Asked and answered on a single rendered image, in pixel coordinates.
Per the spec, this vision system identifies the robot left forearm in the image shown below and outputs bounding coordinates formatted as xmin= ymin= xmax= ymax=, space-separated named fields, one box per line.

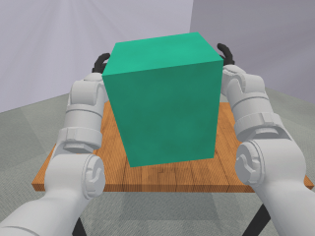
xmin=44 ymin=72 xmax=109 ymax=191

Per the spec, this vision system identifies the robot right forearm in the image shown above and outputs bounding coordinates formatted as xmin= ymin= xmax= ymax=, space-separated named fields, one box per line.
xmin=220 ymin=64 xmax=306 ymax=177

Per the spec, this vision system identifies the robot right hand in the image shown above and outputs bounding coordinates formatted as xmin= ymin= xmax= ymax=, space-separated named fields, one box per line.
xmin=217 ymin=43 xmax=235 ymax=66

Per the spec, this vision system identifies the robot left hand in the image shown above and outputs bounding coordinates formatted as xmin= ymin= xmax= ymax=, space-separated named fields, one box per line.
xmin=92 ymin=53 xmax=110 ymax=74

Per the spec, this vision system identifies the robot left upper arm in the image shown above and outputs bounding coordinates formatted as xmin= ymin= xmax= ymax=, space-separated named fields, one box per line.
xmin=0 ymin=153 xmax=106 ymax=236

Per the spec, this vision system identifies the table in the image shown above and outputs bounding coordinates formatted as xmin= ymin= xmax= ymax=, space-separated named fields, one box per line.
xmin=31 ymin=100 xmax=314 ymax=236

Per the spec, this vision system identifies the robot right upper arm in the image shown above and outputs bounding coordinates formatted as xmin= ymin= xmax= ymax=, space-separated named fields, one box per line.
xmin=234 ymin=139 xmax=315 ymax=236

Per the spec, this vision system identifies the carton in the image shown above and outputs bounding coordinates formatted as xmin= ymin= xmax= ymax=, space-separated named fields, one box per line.
xmin=101 ymin=31 xmax=224 ymax=167

